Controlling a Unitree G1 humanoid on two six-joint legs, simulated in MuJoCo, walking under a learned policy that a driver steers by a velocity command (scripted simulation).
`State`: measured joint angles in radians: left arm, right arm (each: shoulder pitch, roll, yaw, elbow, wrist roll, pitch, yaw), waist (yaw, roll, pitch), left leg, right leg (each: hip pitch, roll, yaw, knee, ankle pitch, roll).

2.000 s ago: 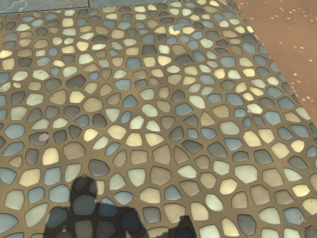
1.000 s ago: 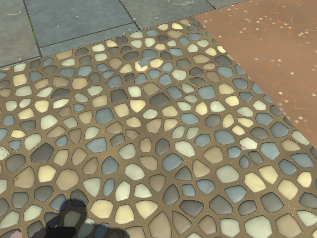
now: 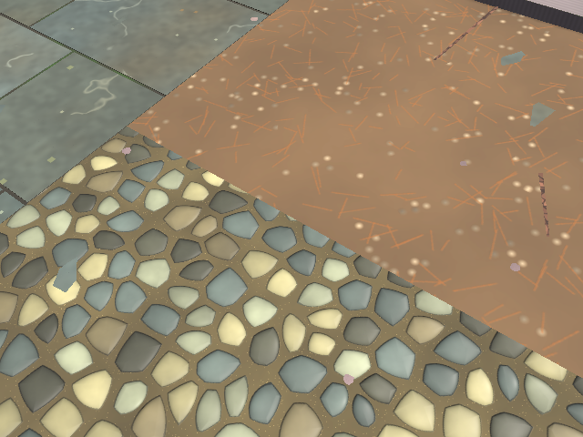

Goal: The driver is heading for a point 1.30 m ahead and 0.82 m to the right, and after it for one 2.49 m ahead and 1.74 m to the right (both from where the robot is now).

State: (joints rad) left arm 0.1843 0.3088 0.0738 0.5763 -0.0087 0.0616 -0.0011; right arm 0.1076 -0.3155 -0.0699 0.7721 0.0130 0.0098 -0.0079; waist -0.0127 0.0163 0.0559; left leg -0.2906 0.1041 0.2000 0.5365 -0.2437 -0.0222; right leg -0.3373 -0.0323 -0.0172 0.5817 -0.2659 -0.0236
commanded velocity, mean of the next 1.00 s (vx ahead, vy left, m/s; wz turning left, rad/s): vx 0.01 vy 0.00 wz -0.59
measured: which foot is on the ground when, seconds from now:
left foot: up 0.00-0.44, down 0.46-0.86, up 0.88-1.00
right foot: down 0.00-0.46, up 0.48-0.84, down 0.86-1.00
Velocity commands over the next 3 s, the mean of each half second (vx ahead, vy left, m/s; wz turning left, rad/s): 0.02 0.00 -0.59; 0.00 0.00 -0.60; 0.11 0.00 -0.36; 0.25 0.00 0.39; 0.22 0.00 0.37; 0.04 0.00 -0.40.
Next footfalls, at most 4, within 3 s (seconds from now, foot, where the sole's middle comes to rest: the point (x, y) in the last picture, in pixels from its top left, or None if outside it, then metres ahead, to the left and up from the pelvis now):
0.46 left None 0.10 0.11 -0.77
0.86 right None -0.01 -0.14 -0.77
1.36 left None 0.13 0.03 -0.77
1.72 right None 0.09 -0.29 -0.77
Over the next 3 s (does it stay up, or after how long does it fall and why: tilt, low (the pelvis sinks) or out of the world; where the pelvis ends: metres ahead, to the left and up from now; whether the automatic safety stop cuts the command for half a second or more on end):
stays up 0.39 -0.22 0.00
